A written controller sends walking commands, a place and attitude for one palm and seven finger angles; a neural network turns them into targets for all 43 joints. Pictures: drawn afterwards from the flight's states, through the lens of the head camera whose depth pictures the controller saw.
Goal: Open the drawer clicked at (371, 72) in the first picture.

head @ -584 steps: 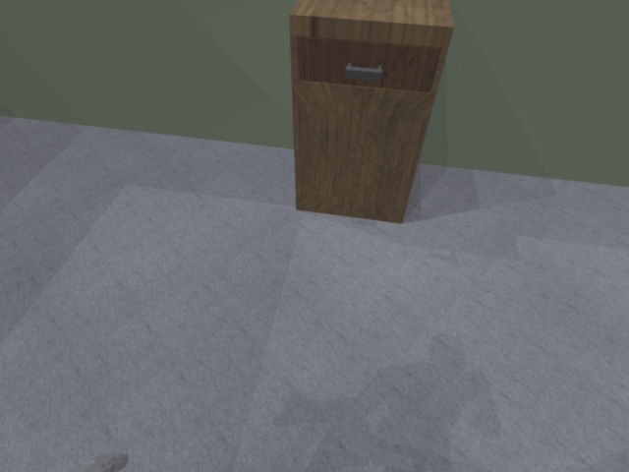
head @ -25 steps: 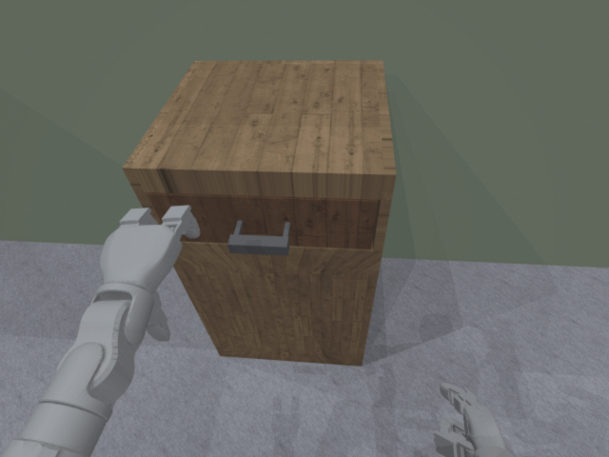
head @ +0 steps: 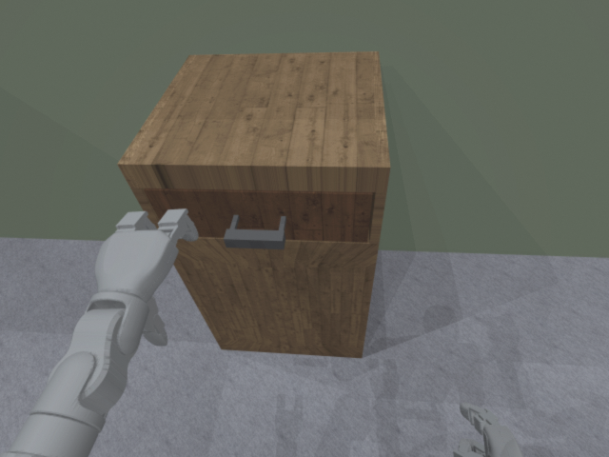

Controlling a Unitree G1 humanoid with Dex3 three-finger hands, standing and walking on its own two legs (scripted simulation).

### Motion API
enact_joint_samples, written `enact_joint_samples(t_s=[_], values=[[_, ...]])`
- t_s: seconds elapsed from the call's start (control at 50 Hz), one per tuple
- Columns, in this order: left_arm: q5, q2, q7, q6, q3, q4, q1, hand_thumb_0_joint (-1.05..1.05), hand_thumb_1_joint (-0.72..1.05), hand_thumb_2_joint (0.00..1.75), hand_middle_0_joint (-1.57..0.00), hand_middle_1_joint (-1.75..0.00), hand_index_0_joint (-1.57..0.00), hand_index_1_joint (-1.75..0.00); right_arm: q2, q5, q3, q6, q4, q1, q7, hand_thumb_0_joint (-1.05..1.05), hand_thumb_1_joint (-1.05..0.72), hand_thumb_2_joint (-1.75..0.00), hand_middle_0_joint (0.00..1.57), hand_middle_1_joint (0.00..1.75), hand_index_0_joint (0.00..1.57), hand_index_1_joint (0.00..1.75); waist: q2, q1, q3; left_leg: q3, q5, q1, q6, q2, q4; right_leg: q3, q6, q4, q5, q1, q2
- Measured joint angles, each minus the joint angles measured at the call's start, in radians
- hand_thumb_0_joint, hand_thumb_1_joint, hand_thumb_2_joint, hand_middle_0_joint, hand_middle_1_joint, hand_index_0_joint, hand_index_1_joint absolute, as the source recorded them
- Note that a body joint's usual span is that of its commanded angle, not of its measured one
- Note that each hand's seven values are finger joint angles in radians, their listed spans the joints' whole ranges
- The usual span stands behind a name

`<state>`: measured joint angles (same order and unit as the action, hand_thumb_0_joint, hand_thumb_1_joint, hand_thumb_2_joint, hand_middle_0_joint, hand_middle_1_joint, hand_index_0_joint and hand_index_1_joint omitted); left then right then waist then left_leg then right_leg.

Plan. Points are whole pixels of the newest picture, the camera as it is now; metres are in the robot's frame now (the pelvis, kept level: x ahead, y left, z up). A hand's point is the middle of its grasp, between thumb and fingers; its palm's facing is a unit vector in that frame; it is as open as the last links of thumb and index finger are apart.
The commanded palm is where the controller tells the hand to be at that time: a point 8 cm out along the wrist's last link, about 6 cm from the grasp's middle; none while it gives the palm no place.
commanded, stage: move the hooked fingers above the handle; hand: left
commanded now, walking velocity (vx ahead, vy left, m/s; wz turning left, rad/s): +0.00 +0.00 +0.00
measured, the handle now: (257, 229) +0.52 +0.17 -0.07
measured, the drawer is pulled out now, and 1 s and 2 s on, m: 0.00 0.00 0.00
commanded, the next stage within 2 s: none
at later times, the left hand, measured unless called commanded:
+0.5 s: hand (195, 258) +0.37 +0.21 +0.04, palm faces -0.01 -0.05 -1.00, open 13.8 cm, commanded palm +0.35 +0.22 +0.10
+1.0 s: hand (219, 241) +0.42 +0.20 +0.01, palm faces -0.03 -0.03 -1.00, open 13.8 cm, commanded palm +0.41 +0.20 +0.07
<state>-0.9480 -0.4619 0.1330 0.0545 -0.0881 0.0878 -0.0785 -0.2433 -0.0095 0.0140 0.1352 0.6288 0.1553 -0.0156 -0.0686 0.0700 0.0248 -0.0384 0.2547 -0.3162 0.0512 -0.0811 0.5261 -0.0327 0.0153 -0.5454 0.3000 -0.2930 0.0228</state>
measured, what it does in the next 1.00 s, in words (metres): stands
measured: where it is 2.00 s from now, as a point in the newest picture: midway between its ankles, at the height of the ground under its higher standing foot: outside the picture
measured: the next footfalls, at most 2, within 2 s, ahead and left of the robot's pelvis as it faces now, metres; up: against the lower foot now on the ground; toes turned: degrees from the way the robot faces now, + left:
none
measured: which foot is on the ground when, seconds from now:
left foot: down 0.00-1.00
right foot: down 0.00-1.00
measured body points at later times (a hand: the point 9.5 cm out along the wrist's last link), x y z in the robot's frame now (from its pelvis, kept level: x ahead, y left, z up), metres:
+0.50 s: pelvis +0.01 -0.02 -0.01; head +0.05 -0.05 +0.44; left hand +0.36 +0.21 +0.10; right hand +0.16 -0.28 -0.13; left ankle +0.01 +0.09 -0.73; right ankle -0.01 -0.11 -0.73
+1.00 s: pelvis +0.02 -0.01 -0.02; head +0.07 -0.03 +0.43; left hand +0.42 +0.20 +0.07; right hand +0.13 -0.27 -0.15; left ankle +0.01 +0.09 -0.73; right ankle -0.01 -0.11 -0.73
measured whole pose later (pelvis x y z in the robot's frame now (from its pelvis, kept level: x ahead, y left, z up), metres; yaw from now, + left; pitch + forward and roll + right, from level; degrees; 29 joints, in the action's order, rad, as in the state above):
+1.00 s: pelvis +0.02 -0.01 -0.02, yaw -1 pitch +12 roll +0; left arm -1.04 -0.39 0.26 0.03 -0.12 0.69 -0.48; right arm -0.23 -0.02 0.05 0.16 0.64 0.24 -0.03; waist -0.04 -0.01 0.12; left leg -0.03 0.35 -0.54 0.04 -0.06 0.69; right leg -0.04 0.03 -0.70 0.38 -0.52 0.05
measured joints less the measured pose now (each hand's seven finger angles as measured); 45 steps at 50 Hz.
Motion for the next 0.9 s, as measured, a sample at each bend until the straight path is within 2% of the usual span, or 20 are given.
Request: enact_joint_samples(t_s=[0.18, 0.38, 0.6, 0.74, 0.9], values=[[-0.015, -0.004, -0.021, -0.029, -0.012, 0.139, -0.088, -0.01, -0.5, 0.3, -0.32, -1.2, -0.32, -1.2, 0.006, -0.003, -0.013, -0.011, -0.013, -0.019, -0.024, 0.01, -0.9, -0.89, 0.2, 0.3, 0.2, 0.3, 0.013, -0.005, 0.011, -0.01, 0.009, -0.021, -0.018, 0.014, 0.018, 0.011, 0.019, -0.021, 0.01, -0.022, 0.015], [-0.032, 0.004, 0.013, -0.072, 0.002, 0.252, -0.173, -0.01, -0.49, 0.3, -0.32, -1.2, -0.32, -1.2, -0.007, -0.002, 0.01, -0.008, -0.003, 0.012, -0.029, 0.01, -0.9, -0.89, 0.2, 0.3, 0.2, 0.3, 0.021, -0.022, 0.037, -0.009, 0.039, -0.089, -0.029, 0.025, 0.068, 0.012, 0.032, -0.071, 0.036, -0.092, 0.028], [-0.044, 0.005, 0.047, -0.068, 0.016, 0.35, -0.219, -0.01, -0.49, 0.31, -0.32, -1.2, -0.32, -1.2, -0.014, -0.006, 0.035, 0.006, 0.013, 0.061, -0.033, 0.01, -0.9, -0.89, 0.2, 0.3, 0.2, 0.3, 0.024, -0.047, 0.061, 0.0, 0.066, -0.144, -0.029, 0.029, 0.103, 0.005, 0.033, -0.103, 0.058, -0.148, 0.034], [-0.063, 0.037, 0.086, -0.068, -0.008, 0.406, -0.272, -0.01, -0.49, 0.31, -0.32, -1.2, -0.32, -1.2, -0.011, -0.006, 0.045, 0.011, 0.02, 0.075, -0.023, 0.01, -0.9, -0.89, 0.2, 0.3, 0.2, 0.3, 0.021, -0.056, 0.079, 0.004, 0.082, -0.179, -0.024, 0.026, 0.13, 0.002, 0.028, -0.126, 0.073, -0.181, 0.031], [-0.084, 0.069, 0.121, -0.035, -0.022, 0.5, -0.337, -0.01, -0.49, 0.31, -0.32, -1.2, -0.32, -1.2, 0.003, -0.007, 0.039, 0.023, 0.013, 0.077, -0.014, 0.01, -0.9, -0.89, 0.2, 0.3, 0.2, 0.3, 0.021, -0.07, 0.096, 0.013, 0.092, -0.205, -0.017, 0.024, 0.149, -0.006, 0.021, -0.142, 0.079, -0.208, 0.03]])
